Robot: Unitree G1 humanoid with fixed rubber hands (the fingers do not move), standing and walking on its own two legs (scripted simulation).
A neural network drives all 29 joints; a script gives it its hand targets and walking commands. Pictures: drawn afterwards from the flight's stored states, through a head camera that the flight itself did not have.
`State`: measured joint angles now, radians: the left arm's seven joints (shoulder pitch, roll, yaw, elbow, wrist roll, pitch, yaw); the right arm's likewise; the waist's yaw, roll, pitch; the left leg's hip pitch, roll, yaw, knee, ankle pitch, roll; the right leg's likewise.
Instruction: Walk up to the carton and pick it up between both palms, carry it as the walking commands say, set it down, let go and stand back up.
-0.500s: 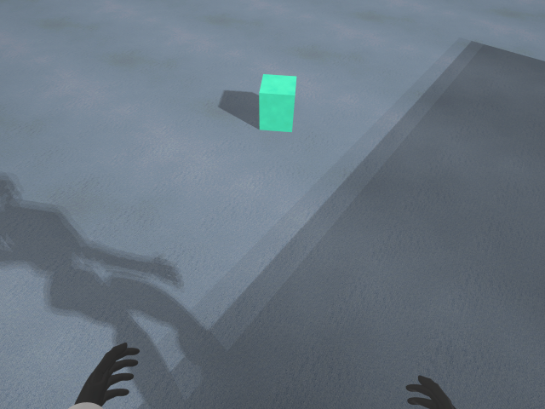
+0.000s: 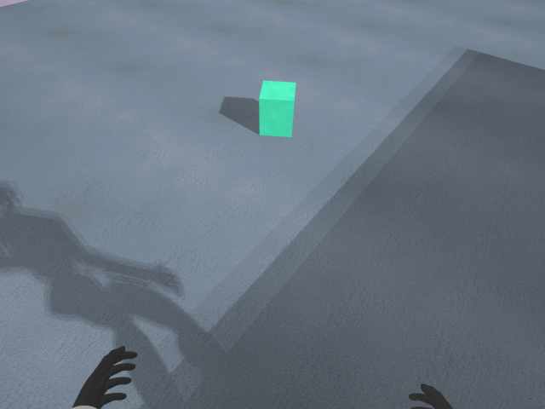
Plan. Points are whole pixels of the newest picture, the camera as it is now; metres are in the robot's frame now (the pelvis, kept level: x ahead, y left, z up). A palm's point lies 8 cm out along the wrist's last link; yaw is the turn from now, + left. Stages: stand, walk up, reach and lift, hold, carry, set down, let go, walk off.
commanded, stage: stand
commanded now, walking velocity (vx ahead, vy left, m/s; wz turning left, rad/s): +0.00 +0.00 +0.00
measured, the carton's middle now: (277, 109) +1.81 -0.07 -0.63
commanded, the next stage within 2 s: walk up in 0.08 s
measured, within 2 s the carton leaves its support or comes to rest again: neither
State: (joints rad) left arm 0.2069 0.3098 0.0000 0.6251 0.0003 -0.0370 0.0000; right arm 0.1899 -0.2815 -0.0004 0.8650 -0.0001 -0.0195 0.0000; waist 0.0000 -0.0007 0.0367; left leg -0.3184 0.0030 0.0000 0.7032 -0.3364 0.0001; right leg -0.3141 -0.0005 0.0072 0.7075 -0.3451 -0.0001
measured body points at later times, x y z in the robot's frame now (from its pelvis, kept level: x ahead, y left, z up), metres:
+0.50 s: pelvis +0.02 +0.01 +0.01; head +0.02 +0.01 +0.46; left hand +0.16 +0.31 -0.07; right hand +0.14 -0.29 -0.09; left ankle +0.05 +0.14 -0.70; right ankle +0.02 -0.12 -0.72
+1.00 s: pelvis +0.19 +0.02 +0.01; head +0.19 +0.03 +0.46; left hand +0.33 +0.32 -0.07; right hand +0.23 -0.30 -0.09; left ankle +0.10 +0.15 -0.72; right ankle +0.30 -0.10 -0.71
